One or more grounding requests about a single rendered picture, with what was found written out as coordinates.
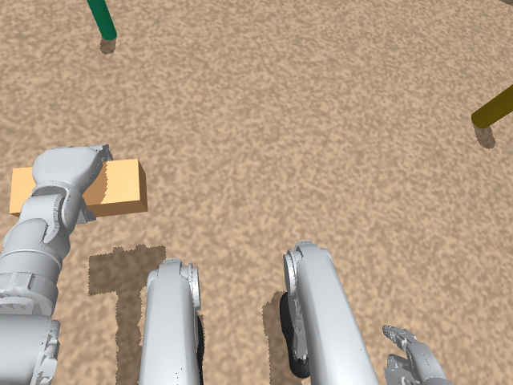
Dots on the left robot arm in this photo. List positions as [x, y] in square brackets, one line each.
[30, 264]

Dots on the right robot hand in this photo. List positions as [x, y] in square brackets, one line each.
[420, 365]

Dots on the right robot foot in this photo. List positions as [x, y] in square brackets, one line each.
[299, 367]

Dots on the left robot hand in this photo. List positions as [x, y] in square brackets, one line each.
[76, 166]

